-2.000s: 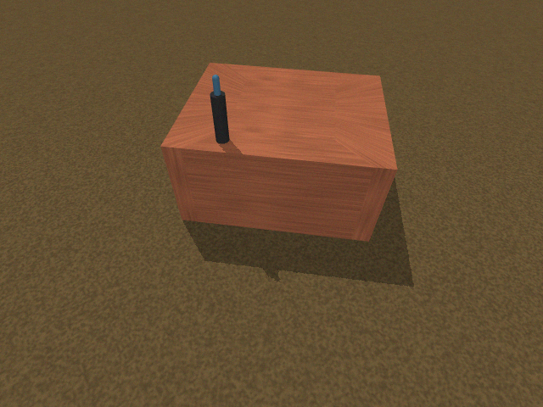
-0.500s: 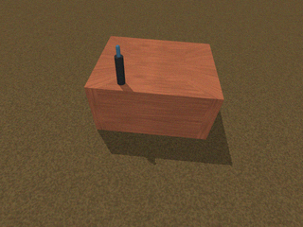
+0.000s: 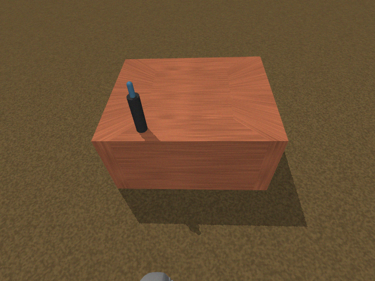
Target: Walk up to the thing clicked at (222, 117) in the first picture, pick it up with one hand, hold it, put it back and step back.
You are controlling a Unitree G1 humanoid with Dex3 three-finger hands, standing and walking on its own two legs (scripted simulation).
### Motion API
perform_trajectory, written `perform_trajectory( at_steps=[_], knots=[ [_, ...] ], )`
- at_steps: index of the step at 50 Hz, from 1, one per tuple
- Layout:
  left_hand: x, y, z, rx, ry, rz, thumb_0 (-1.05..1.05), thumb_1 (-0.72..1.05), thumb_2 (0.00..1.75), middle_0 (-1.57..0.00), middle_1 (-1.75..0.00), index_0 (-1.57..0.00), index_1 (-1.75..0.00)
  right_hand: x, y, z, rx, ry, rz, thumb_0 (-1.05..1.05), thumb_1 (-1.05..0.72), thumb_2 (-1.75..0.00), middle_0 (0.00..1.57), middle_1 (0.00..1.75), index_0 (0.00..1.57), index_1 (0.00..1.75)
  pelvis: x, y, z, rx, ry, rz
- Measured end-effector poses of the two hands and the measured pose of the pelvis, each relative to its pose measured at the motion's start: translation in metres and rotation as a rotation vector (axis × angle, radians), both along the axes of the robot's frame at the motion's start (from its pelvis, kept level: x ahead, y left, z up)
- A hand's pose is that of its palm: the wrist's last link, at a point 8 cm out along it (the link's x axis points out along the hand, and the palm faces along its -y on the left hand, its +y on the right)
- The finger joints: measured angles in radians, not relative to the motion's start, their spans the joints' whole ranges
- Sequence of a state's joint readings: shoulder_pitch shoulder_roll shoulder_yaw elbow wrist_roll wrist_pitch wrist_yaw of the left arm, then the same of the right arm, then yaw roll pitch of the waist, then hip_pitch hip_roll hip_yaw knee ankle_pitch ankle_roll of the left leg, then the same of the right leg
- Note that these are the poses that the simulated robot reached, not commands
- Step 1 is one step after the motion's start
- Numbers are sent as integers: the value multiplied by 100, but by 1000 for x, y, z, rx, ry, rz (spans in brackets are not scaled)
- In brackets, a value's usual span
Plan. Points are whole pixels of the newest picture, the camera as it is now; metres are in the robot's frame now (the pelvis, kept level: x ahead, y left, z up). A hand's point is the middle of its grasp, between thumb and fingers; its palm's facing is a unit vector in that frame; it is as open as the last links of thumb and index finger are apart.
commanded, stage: walk up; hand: left
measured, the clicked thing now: (136, 107) +0.83 +0.27 -0.18
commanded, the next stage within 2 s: none
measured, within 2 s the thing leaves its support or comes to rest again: neither
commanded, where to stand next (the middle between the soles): +0.43 +0.09 m, yaw -3 degrees
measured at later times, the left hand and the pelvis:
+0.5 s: hand (65, 228) +0.28 +0.36 -0.14, palm faces -0.11 -0.93 -0.36, open 7.4 cm; pelvis +0.20 +0.09 +0.01, yaw -3 degrees
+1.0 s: hand (77, 183) +0.42 +0.37 -0.13, palm faces -0.07 -0.91 -0.41, open 7.4 cm; pelvis +0.34 +0.10 +0.00, yaw -3 degrees
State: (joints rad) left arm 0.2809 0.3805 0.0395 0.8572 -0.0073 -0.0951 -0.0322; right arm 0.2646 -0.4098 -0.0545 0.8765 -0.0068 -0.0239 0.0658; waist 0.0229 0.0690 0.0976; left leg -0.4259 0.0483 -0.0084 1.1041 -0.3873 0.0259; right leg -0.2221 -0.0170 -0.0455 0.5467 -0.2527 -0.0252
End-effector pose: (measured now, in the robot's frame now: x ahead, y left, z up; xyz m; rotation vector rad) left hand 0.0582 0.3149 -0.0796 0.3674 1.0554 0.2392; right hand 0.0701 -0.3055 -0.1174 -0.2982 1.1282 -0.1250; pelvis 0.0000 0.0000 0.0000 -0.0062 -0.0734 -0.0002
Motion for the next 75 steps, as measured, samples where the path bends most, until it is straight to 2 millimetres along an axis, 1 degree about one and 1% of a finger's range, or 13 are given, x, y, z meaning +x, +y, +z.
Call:
perform_trajectory(
  at_steps=[8, 12, 16, 21, 27, 31, 36, 44, 49, 55, 61, 68, 75],
  knots=[
    [27, 41, -22, -23, 99, 9, 1, 90, 90, -21, -30, -20, -30, 86, 17, 23, -64, -51, 28, 1, -90, -90, 20, 30, 20, 30, 63, 33, -5, -35, 19, -1],
    [61, 75, -46, -25, 139, -1, 1, 90, 90, -21, -30, -20, -30, 117, 33, 27, -122, -73, 5, 1, -90, -90, 20, 30, 20, 30, 101, 60, -18, -7, 26, -12],
    [108, 88, -49, -31, 166, -36, 1, 91, 90, -21, -30, -20, -30, 124, 52, 35, -131, -83, -58, 1, -90, -90, 20, 30, 20, 30, 130, 77, -13, -22, 21, -30],
    [174, 94, -34, -51, 111, -73, 1, 91, 90, -20, -30, -20, -30, 121, 73, 41, -109, 5, -100, 1, -90, -90, 21, 30, 20, 30, 166, 86, 2, -7, 25, -33],
    [242, 90, -17, -36, 87, -116, 1, 91, 90, -20, -30, -20, -30, 131, 84, 27, -68, 79, -132, 1, -90, -90, 21, 30, 20, 30, 210, 91, 5, 12, 25, -49],
    [289, 80, -11, -15, 57, -148, 1, 91, 90, -20, -30, -20, -30, 151, 82, 7, -33, 103, -148, 1, -90, -90, 21, 30, 20, 30, 240, 87, -1, 24, 27, -59],
    [335, 68, -11, 19, -23, -149, 1, 91, 90, -20, -30, -20, -30, 196, 76, -19, -3, 97, -141, 1, -90, -90, 21, 30, 20, 30, 275, 76, -16, -1, 12, -63],
    [346, 72, 5, 11, -25, -93, 1, 91, 90, -21, -30, -20, -30, 285, 76, 0, -4, 10, -66, 1, -90, -90, 21, 30, 20, 30, 317, 82, 0, 8, 4, -65],
    [349, 93, -5, 12, 48, -70, 1, 90, 90, -21, -30, -20, -30, 318, 79, 11, -57, 6, -58, 1, -90, -90, 20, 30, 20, 30, 340, 95, 0, -1, 15, -59],
    [370, 122, -45, -30, 107, -28, 1, 90, 90, -21, -30, -20, -30, 344, 100, 11, -139, 29, -69, 1, -90, -90, 20, 30, 20, 30, 363, 120, -17, 6, 20, -51],
    [388, 121, -63, -86, 161, -33, 1, 91, 90, -20, -30, -20, -30, 365, 128, 20, -135, 9, -53, 1, -90, -90, 21, 30, 20, 30, 369, 130, -12, -10, 37, -62],
    [387, 119, -62, -64, 202, -34, 1, 91, 90, -20, -30, -20, -30, 389, 125, 13, -113, -48, -50, 1, -90, -90, 21, 30, 21, 31, 371, 127, -15, 0, 56, -82],
    [373, 113, -40, -22, 215, -8, 1, 91, 90, -20, -30, -20, -30, 394, 119, 2, -55, -46, -80, 1, -90, -90, 21, 30, 20, 30, 373, 117, -8, 2, 34, -73]
  ],
)
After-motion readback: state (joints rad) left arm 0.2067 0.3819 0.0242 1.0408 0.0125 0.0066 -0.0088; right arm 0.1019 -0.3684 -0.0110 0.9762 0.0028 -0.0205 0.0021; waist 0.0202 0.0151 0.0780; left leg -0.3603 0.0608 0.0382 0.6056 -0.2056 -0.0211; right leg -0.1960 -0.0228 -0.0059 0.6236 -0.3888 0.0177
